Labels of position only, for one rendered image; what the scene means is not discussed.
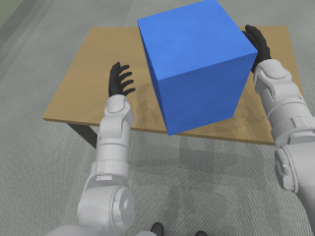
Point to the right robot forearm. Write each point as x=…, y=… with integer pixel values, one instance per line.
x=289, y=116

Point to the robot right hand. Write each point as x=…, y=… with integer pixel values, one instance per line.
x=260, y=43

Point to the table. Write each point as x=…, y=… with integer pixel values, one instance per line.
x=80, y=99

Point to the right robot upper arm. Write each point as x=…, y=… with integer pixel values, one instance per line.
x=295, y=171

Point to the robot left hand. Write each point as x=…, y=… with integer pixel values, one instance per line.
x=115, y=87

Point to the carton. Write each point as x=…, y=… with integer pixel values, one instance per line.
x=199, y=62

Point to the robot left foot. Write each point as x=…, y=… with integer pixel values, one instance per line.
x=157, y=228

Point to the left robot upper arm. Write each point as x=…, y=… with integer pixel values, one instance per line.
x=102, y=211

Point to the left robot forearm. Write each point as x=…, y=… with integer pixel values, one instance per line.
x=110, y=166

